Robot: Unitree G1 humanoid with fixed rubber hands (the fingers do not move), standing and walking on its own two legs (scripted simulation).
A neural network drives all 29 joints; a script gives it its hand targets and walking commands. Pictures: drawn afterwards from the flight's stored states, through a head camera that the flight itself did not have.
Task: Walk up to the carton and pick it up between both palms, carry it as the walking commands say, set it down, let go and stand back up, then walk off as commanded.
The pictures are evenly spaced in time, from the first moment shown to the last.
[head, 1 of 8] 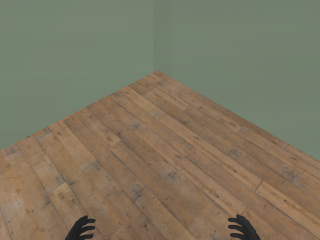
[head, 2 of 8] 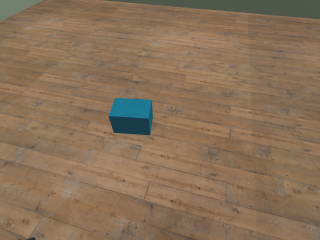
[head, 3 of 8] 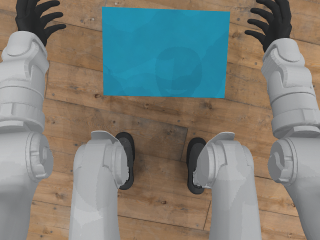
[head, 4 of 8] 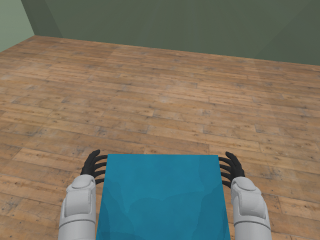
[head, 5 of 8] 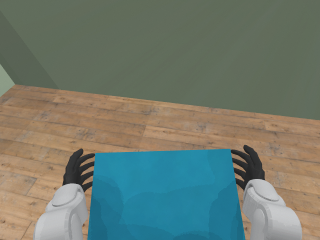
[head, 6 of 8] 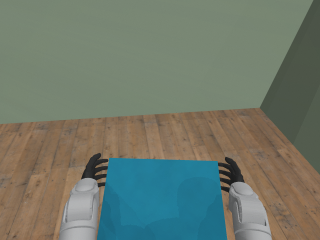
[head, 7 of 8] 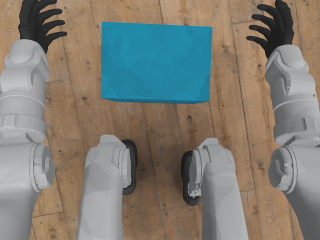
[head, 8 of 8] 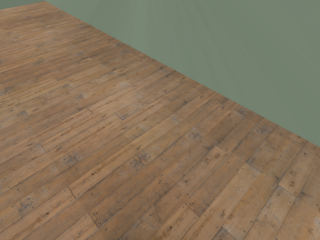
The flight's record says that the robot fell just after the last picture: no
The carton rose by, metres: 0.68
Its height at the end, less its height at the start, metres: +0.00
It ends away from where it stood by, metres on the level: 2.20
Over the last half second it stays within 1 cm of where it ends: yes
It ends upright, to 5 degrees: yes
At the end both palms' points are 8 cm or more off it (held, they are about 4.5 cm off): yes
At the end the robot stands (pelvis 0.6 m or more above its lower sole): yes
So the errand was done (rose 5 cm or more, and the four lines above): yes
